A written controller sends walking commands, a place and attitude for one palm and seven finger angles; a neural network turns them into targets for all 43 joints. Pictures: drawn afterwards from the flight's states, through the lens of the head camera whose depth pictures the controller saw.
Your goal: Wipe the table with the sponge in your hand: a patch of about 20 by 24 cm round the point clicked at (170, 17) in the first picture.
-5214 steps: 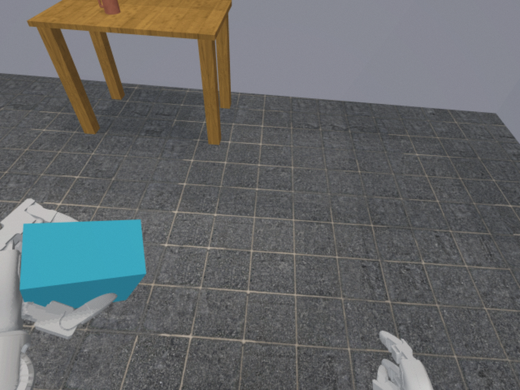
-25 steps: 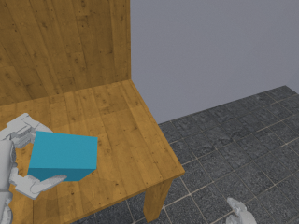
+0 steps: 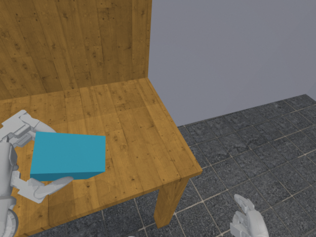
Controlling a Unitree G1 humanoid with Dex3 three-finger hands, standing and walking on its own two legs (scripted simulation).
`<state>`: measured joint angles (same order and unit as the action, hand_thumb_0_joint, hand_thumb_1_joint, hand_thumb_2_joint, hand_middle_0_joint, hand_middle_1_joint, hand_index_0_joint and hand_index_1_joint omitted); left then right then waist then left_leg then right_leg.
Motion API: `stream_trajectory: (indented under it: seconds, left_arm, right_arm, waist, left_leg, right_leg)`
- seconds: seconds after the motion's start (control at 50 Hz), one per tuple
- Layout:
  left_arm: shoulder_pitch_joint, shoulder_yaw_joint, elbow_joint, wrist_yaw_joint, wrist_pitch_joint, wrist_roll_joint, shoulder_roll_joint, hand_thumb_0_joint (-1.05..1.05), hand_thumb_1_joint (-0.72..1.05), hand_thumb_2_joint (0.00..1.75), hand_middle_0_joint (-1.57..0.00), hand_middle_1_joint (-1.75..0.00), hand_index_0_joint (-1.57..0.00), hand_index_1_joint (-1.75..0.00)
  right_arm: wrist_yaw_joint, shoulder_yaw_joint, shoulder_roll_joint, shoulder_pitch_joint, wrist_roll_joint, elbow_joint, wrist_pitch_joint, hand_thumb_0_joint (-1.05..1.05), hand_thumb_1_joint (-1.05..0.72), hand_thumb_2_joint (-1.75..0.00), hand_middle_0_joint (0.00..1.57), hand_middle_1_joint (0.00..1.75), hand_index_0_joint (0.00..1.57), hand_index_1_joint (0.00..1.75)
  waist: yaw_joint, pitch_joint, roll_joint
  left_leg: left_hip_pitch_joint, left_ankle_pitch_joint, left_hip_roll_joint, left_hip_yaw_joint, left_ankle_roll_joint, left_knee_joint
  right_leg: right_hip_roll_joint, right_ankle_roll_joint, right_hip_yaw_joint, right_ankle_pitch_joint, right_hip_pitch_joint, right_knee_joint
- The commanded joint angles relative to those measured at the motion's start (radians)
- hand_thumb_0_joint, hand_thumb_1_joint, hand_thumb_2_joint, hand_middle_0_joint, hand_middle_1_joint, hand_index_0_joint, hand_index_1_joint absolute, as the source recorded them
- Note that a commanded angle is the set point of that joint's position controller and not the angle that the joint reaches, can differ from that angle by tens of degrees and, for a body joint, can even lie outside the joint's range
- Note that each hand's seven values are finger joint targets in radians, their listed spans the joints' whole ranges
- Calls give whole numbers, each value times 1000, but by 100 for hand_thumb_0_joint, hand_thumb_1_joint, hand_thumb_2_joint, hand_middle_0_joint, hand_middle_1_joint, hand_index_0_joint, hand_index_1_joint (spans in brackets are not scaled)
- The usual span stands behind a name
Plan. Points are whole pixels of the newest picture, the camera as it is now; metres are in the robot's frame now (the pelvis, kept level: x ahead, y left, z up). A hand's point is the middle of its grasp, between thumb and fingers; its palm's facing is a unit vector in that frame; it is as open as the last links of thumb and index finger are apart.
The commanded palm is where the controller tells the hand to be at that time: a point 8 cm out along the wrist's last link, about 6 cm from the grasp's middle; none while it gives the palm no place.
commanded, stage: step back with the hand held close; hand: left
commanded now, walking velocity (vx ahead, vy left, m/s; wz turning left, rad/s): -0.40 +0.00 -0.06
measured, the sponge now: (75, 159) +0.23 +0.19 +0.14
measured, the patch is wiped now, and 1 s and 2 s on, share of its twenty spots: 1.00 1.00 1.00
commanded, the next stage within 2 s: stop stepping back and stand still in 0.66 s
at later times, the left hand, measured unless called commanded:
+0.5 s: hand (40, 195) +0.14 +0.20 +0.19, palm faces +0.20 -0.91 -0.37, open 10.5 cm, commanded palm +0.10 +0.26 +0.20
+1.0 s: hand out of the picture -0.03 +0.21 +0.19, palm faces +0.37 -0.87 -0.32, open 10.5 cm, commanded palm -0.07 +0.25 +0.20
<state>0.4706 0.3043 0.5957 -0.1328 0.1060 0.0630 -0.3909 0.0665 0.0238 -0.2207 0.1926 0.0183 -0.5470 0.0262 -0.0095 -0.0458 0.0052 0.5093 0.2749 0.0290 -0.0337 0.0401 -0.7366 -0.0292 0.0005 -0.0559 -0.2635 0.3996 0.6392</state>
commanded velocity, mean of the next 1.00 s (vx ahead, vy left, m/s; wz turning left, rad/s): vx -0.21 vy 0.02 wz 0.02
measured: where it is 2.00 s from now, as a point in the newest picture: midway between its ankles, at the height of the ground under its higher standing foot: outside the picture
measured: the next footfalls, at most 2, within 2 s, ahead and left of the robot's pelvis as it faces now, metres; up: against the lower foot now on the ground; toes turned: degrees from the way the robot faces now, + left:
right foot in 0.36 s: -0.09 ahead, -0.15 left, +0.00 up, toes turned -2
left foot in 0.56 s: -0.03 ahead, +0.07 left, +0.00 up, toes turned -6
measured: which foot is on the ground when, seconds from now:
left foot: down 0.00-0.40, up 0.42-0.54, down 0.56-0.90, up 0.92-1.00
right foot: down 0.00-0.04, up 0.06-0.34, down 0.36-0.56, up 0.58-0.88, down 0.90-1.00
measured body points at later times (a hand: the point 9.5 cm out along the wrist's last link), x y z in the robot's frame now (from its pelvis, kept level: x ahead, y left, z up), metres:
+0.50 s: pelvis -0.08 -0.01 +0.02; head -0.07 +0.03 +0.46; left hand +0.13 +0.24 +0.21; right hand +0.06 -0.25 -0.06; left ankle -0.02 +0.07 -0.68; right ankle -0.13 -0.15 -0.72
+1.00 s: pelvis -0.24 -0.02 +0.01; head -0.27 +0.00 +0.46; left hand -0.06 +0.26 +0.20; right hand -0.09 -0.26 -0.07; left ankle -0.19 +0.08 -0.64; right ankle -0.23 -0.14 -0.72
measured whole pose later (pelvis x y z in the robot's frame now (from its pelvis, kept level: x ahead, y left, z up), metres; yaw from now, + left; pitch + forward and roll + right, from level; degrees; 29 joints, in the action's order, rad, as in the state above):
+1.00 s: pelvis -0.24 -0.02 +0.01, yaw -2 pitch -2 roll -3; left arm 0.47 0.30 0.53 -0.13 0.09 0.04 -0.37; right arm 0.04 0.02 -0.21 0.26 0.03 -0.65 0.05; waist 0.02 -0.07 -0.01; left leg 0.61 0.37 0.04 -0.09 0.00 -1.19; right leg -0.04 -0.02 -0.06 -0.28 0.22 0.53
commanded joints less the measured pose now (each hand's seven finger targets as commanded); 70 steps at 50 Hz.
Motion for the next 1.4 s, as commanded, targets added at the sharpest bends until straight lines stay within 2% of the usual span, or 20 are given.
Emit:
stream_trajectory:
  seconds: [0.0, 0.06, 0.3, 0.36, 0.4, 0.48, 0.5, 0.54, 0.6, 0.82, 0.88, 0.92, 1.02, 1.08, 1.12, 1.18, 1.2, 1.24, 1.34, 1.38]
  left_arm:
    - [-55, 196, 282, -31, 84, 1, -225, 0, 10, 130, -120, -160, -120, -160]
    - [-151, 195, 278, -24, 91, -38, -192, 0, 10, 130, -120, -160, -120, -160]
    - [-52, 163, 245, -7, 80, -15, -190, 0, 10, 130, -120, -160, -120, -160]
    - [-44, 183, 278, 1, 118, 2, -208, 0, 10, 130, -120, -160, -120, -160]
    - [-14, 169, 259, -4, 117, 11, -216, 0, 10, 130, -120, -160, -120, -160]
    - [-71, 174, 175, -15, 106, -3, -206, 0, 10, 130, -120, -160, -120, -160]
    - [-77, 179, 150, -16, 102, -5, -221, 0, 10, 130, -120, -160, -120, -160]
    - [-48, 162, 173, -15, 103, 19, -189, 0, 10, 130, -120, -160, -120, -160]
    - [-16, 154, 233, -12, 84, 16, -181, 0, 10, 130, -120, -160, -120, -160]
    - [29, 165, 223, -43, 31, -11, -163, 0, 10, 130, -120, -160, -120, -160]
    - [-78, 128, 168, -20, 39, -25, -170, 0, 10, 130, -120, -160, -120, -160]
    - [-197, 65, 152, -9, 40, -8, -128, 0, 10, 130, -120, -160, -120, -160]
    - [-209, 97, 58, 13, 75, -22, -170, 0, 10, 130, -120, -160, -120, -160]
    - [-105, 153, 162, -4, 77, -14, -183, 0, 10, 130, -120, -160, -120, -160]
    - [-27, 176, 225, -19, 77, -3, -181, 0, 10, 130, -120, -160, -120, -160]
    - [-134, 176, 292, -25, 89, -13, -208, 0, 10, 130, -120, -160, -120, -160]
    - [-207, 170, 273, -13, 95, -30, -201, 0, 10, 130, -120, -160, -120, -160]
    - [-103, 132, 68, 11, 88, -20, -127, 0, 10, 130, -120, -160, -120, -160]
    - [-176, 103, -23, 23, 56, -26, -127, 0, 10, 130, -120, -160, -120, -160]
    - [-220, 125, 42, 28, 64, -20, -171, 0, 10, 130, -120, -160, -120, -160]
  right_arm:
    - [19, -74, -158, -104, -1, 164, 50, 0, -90, -90, 20, 30, 20, 30]
    - [9, -74, -127, -106, -39, 133, 84, 0, -90, -90, 20, 30, 20, 30]
    - [-10, -64, -117, -94, -30, 50, 112, 0, -90, -90, 20, 30, 20, 30]
    - [-7, -59, -103, -110, -19, 64, 91, 0, -90, -90, 20, 30, 20, 30]
    - [5, -93, -106, -70, 9, 60, 83, 0, -90, -90, 20, 30, 20, 30]
    - [16, -26, -63, -124, -2, 91, 45, 0, -90, -90, 20, 30, 20, 30]
    - [24, -32, -90, -113, 4, 88, 43, 0, -90, -90, 20, 30, 20, 30]
    - [10, -73, -124, -102, 10, 105, 55, 0, -90, -90, 20, 30, 20, 30]
    - [-12, -79, -120, -61, -18, 85, 89, 0, -90, -90, 20, 30, 20, 30]
    - [4, -65, -128, -42, -11, 89, 119, 0, -90, -90, 20, 30, 20, 30]
    - [3, -65, -114, -34, -6, 84, 101, 0, -90, -90, 20, 30, 20, 30]
    - [-4, -95, -147, -33, 23, 82, 109, 0, -90, -90, 20, 30, 20, 30]
    - [-15, -60, -112, -89, 14, 77, 52, 0, -90, -90, 20, 30, 20, 30]
    - [-4, -64, -101, -71, 15, 91, 74, 0, -90, -90, 20, 30, 20, 30]
    - [12, -66, -102, -48, 11, 118, 88, 0, -90, -90, 20, 30, 20, 30]
    - [8, -75, -106, -48, 3, 96, 121, 0, -90, -90, 20, 30, 20, 30]
    - [-2, -75, -101, -28, 0, 57, 139, 0, -90, -90, 20, 30, 20, 30]
    - [-21, -85, -132, -7, 23, 29, 149, 0, -90, -90, 20, 30, 20, 30]
    - [-12, -62, -135, -56, 15, 70, 126, 0, -90, -90, 20, 30, 20, 30]
    - [-12, -76, -121, -66, 17, 87, 115, 0, -90, -90, 20, 30, 20, 30]
  waist:
    - [2, -80, -207]
    - [10, -59, -271]
    - [22, -218, -215]
    - [19, -212, -91]
    - [-3, -190, 260]
    - [-27, -44, 58]
    - [-35, -66, 2]
    - [14, -153, -201]
    - [16, -217, -206]
    - [8, -101, -264]
    - [3, -65, 118]
    - [-41, -38, 306]
    - [-25, 59, 12]
    - [-5, -89, 64]
    - [-3, -182, -112]
    - [-51, -69, -460]
    - [-43, 20, -376]
    - [-1, 62, -124]
    - [19, 34, -11]
    - [1, -36, 376]
  left_leg:
    - [-68, 232, -216, -277, 37, 333]
    - [113, 331, -336, -405, 118, 547]
    - [-326, -119, -237, -196, 13, 386]
    - [-308, -83, -173, -112, -15, 163]
    - [-346, 130, 4, 18, -86, -291]
    - [-44, 99, -38, -17, -48, -34]
    - [-134, -213, -50, -21, -35, 182]
    - [-415, -856, -313, -286, 59, 330]
    - [-454, -859, -326, -293, 78, 312]
    - [-45, 336, -175, -172, 23, 450]
    - [-98, 266, 18, 34, -45, -236]
    - [-64, 161, -9, -128, -57, -699]
    - [-118, 127, -110, -40, 0, -381]
    - [-232, 143, -65, 59, 22, 63]
    - [-325, -4, -75, 95, 30, 422]
    - [-398, -391, -332, -276, 194, 382]
    - [-311, -269, -370, -364, 226, 433]
    - [-178, -193, -320, -150, 142, 381]
    - [82, 346, -123, 10, 68, -15]
    - [59, 284, 14, 55, 13, -550]
  right_leg:
    - [77, -35, 107, -62, 34, 13]
    - [-28, 20, 108, -178, -89, 473]
    - [-13, -15, 80, -32, -143, -237]
    - [107, -68, 139, 178, -127, -372]
    - [324, -189, 227, 340, 83, -382]
    - [306, -118, 152, 892, -124, -137]
    - [247, -64, 101, 852, -119, -9]
    - [32, -7, 103, -77, 84, 197]
    - [13, 9, 161, -275, 157, 299]
    - [-40, -13, 17, -132, -232, -72]
    - [199, -133, 144, 192, -138, -438]
    - [397, -227, 367, 300, 93, -419]
    - [330, -130, 153, 31, 234, -330]
    - [271, -107, 158, 0, 47, -227]
    - [140, -66, 72, 87, -103, 79]
    - [46, 12, 27, -275, 287, 443]
    - [72, 7, 99, -245, 339, 514]
    - [96, -8, 74, -143, 179, 342]
    - [37, -9, -18, -3, -266, -105]
    - [301, -131, 459, -224, -66, -405]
